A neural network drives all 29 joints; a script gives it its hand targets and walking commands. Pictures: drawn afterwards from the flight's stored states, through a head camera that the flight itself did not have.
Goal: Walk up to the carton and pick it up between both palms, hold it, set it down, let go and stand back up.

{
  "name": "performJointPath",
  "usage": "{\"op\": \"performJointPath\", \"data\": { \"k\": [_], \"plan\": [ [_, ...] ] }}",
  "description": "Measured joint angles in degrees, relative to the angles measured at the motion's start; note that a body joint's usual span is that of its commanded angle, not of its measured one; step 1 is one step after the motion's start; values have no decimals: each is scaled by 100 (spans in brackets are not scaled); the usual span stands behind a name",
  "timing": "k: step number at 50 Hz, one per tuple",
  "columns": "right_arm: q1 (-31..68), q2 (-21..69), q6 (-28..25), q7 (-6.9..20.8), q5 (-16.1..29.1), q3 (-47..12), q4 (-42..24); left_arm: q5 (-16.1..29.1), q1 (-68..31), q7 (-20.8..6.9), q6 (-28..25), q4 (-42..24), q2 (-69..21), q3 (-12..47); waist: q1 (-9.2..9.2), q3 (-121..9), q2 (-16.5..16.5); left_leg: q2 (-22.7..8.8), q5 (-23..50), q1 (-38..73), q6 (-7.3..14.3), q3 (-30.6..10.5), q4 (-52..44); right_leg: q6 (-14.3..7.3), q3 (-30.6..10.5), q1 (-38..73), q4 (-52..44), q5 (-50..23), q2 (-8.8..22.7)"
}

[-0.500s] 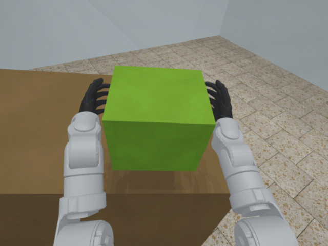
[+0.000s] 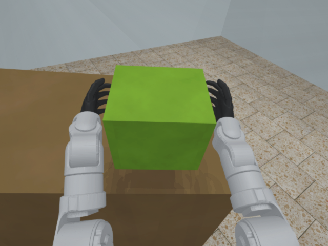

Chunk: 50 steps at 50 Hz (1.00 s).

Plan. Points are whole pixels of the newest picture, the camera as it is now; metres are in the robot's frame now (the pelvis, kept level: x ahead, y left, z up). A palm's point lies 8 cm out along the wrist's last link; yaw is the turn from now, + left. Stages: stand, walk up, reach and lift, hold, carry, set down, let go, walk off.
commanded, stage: set down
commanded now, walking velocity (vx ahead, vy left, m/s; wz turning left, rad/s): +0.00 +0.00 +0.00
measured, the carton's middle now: (158, 119) +0.39 +0.00 +0.13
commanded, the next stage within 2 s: none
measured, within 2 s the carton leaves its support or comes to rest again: neither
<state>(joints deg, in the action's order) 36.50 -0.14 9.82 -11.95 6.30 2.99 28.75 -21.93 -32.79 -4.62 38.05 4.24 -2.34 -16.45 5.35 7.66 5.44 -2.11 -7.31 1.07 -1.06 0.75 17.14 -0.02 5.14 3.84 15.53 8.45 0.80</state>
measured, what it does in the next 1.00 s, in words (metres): stands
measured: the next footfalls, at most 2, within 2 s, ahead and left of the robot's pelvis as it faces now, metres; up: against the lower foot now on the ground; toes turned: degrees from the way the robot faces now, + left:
none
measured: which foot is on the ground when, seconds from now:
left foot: down 0.00-1.00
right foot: down 0.00-1.00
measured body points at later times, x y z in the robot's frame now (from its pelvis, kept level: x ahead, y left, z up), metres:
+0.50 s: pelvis +0.03 +0.02 +0.00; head +0.03 +0.06 +0.45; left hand +0.42 +0.16 +0.13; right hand +0.39 -0.15 +0.14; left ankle +0.04 +0.13 -0.75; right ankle +0.02 -0.11 -0.75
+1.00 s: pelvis +0.03 +0.02 +0.00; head +0.03 +0.06 +0.45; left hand +0.45 +0.15 +0.12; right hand +0.40 -0.15 +0.13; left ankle +0.04 +0.13 -0.75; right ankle +0.02 -0.11 -0.75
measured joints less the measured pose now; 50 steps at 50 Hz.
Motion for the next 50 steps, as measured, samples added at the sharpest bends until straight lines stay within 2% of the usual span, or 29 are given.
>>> {"op": "performJointPath", "data": {
  "k": [5, 13, 18, 24, 30, 39, 50],
  "plan": [
    [3, 115, -236, 13, -239, 171, 10, 66, -44, -7, -433, 251, 33, -52, -9, -128, 11, 31, -2, -51, 16, -8, -18, 19, 9, -59, 16, 24, 31],
    [-181, 465, -957, 97, -890, 759, 383, -63, -216, -181, -1300, 1152, 22, -231, -77, -251, 36, 104, -56, 56, 65, 10, -99, 72, 0, 45, -52, 82, 101],
    [-427, 454, -1357, 63, -845, 732, 551, -21, -57, -136, -1600, 1393, 33, -106, -119, -131, 9, 116, -169, 82, 82, 25, -18, 108, -12, 149, -146, 95, 112],
    [-632, 294, -1704, -6, -585, 451, 475, 250, 212, 78, -1902, 1342, 122, 207, -73, -9, -5, 101, -305, -53, 85, 2, 156, 137, 12, 149, -248, 88, 93],
    [-635, 199, -1761, -97, -430, 299, 422, 362, 183, 151, -1954, 1370, 217, 332, 25, -53, 31, 93, -366, -150, 91, -6, 207, 155, 21, 108, -312, 85, 82],
    [-678, 240, -1656, -204, -388, 286, 500, 252, 64, -1, -1873, 1630, 209, 206, 59, -79, 38, 105, -398, -80, 115, 39, 174, 180, -20, 159, -341, 103, 97],
    [-536, 455, -1781, -238, -737, 668, 791, 309, -304, -92, -2216, 2427, 358, 82, 23, -100, -22, 130, -332, -180, 142, 57, 142, 202, -36, 48, -359, 37, 122]
  ]
}}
